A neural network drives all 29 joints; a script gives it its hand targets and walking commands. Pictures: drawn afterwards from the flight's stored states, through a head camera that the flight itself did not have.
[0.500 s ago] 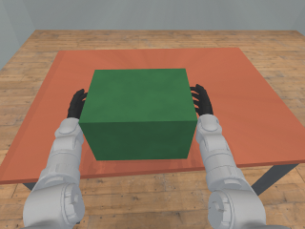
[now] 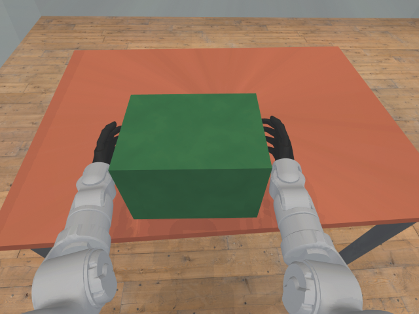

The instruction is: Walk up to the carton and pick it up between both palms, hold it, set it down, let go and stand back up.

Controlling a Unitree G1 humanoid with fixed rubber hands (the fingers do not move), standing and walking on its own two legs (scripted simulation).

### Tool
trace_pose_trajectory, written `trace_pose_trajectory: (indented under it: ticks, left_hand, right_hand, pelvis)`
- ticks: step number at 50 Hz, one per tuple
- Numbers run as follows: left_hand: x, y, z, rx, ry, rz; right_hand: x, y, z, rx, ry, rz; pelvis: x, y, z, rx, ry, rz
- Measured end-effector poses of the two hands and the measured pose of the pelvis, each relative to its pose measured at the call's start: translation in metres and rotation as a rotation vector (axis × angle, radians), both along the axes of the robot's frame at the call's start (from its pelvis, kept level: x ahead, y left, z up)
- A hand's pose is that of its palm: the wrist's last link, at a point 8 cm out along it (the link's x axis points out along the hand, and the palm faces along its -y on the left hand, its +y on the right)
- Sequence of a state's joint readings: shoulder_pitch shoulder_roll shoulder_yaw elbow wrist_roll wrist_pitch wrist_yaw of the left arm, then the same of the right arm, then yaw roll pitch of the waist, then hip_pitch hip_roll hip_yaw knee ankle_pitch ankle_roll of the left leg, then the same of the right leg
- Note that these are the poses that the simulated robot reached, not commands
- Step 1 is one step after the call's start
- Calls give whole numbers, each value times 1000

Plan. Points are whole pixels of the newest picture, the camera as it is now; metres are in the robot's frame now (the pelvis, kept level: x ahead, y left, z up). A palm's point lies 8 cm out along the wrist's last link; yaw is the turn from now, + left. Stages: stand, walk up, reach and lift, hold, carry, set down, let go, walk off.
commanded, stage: set down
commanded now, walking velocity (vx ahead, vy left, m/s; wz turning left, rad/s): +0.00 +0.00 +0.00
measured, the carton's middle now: (194, 156) +0.42 +0.03 +0.05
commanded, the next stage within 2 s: none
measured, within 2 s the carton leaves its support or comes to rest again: rests again in 0.36 s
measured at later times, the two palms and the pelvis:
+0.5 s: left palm (110, 169) +0.41 +0.21 +0.02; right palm (275, 166) +0.40 -0.14 +0.04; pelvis +0.00 +0.01 +0.00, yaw +0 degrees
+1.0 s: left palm (110, 168) +0.41 +0.21 +0.02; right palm (274, 169) +0.40 -0.14 +0.03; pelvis -0.02 +0.02 -0.01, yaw +0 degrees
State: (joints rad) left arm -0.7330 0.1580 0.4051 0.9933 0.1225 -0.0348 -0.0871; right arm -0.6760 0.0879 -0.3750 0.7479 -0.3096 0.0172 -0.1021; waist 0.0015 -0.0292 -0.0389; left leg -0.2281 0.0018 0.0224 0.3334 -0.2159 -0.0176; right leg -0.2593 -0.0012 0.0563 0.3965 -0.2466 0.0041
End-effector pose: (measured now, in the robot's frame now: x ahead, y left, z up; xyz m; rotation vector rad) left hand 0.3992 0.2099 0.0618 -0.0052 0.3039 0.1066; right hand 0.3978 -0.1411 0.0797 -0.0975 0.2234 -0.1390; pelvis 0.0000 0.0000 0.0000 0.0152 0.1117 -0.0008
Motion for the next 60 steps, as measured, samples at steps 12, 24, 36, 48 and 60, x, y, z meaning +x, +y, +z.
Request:
trace_pose_trajectory:
  ticks: [12, 24, 36, 48, 60]
  left_hand:
    - [7, 3, -25, 12, 7, -5]
    - [8, 2, -39, 12, -15, -10]
    - [7, 1, -39, 3, -14, -6]
    - [11, 4, -41, -21, -24, 3]
    - [13, 7, -51, -29, 9, -1]
  right_hand:
    - [7, 3, -24, -4, 6, 2]
    - [4, 3, -41, 9, -17, -9]
    - [3, 0, -44, 15, -3, -10]
    - [3, 2, -52, 139, 17, -62]
    - [5, 3, -58, 165, 55, -81]
  pelvis:
    - [2, 3, -1, -4, 75, 2]
    - [1, 7, -3, -9, 142, 3]
    - [-3, 10, -4, -13, 151, 4]
    - [-14, 20, -8, -26, 211, 4]
    - [-23, 31, -13, -41, 275, 3]
